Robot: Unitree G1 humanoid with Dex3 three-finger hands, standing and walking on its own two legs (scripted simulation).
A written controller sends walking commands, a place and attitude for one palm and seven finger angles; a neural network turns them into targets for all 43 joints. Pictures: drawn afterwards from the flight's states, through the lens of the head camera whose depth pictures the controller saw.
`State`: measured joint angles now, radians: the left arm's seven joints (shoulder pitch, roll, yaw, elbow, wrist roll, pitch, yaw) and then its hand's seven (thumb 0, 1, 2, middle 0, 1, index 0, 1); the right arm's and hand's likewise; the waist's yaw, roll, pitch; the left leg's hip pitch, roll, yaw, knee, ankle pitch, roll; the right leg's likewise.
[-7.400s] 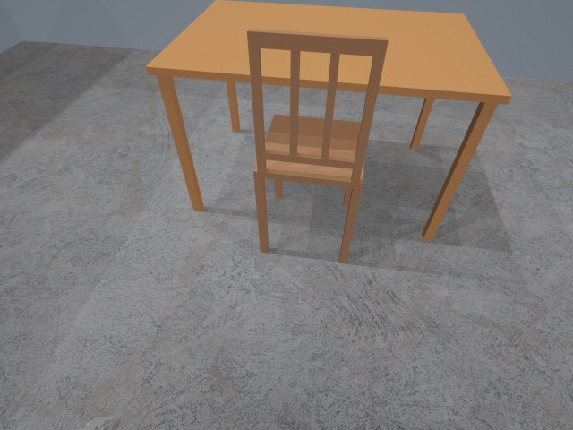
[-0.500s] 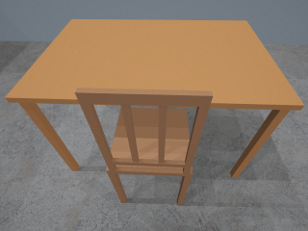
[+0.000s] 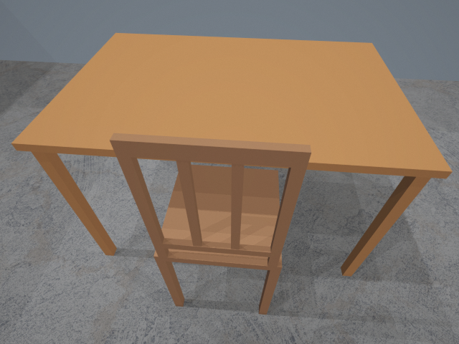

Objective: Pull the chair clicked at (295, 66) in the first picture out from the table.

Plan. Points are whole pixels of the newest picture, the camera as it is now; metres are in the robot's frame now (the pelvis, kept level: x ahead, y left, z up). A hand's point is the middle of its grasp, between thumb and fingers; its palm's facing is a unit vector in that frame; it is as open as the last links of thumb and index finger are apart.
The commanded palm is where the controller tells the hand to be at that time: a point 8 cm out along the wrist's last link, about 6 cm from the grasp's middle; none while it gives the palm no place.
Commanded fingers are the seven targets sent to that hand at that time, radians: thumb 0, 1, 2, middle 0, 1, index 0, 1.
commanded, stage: come to a stop and stand still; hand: left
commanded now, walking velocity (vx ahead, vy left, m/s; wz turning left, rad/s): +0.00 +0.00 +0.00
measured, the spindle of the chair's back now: (191, 208) +0.42 +0.12 -0.06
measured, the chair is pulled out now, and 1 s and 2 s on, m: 0.00 0.00 0.00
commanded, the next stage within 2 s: look again from close up in 1.84 s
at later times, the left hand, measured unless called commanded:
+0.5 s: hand out of the picture +0.05 +0.18 -0.17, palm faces +0.02 -0.97 -0.26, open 7.3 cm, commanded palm none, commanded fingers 0.00 0.90 0.90 -0.20 -0.30 -0.20 -0.30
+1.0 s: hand out of the picture +0.02 +0.19 -0.18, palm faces +0.00 -0.97 -0.22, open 7.4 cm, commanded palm none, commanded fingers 0.00 0.90 0.90 -0.20 -0.30 -0.20 -0.30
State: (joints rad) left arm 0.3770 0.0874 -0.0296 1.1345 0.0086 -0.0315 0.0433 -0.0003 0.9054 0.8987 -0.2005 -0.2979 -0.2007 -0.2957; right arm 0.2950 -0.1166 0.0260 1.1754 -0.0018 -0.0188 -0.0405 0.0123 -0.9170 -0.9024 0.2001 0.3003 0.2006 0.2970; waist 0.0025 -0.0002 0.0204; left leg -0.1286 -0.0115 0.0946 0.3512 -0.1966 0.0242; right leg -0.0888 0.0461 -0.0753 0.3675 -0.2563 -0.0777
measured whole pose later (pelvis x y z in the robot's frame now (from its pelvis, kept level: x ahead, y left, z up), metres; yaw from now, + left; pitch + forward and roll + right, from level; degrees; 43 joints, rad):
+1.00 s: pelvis +0.01 +0.02 +0.00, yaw +0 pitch +0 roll +1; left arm 0.28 0.17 -0.03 1.05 0.01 -0.02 0.05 0.00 0.91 0.90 -0.20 -0.30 -0.20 -0.30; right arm 0.23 -0.17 0.00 1.14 -0.01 -0.02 -0.02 0.01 -0.92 -0.90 0.20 0.30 0.20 0.30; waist 0.00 0.00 0.03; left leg -0.18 -0.03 0.10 0.42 -0.24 0.05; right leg -0.14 0.02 -0.07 0.44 -0.30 -0.05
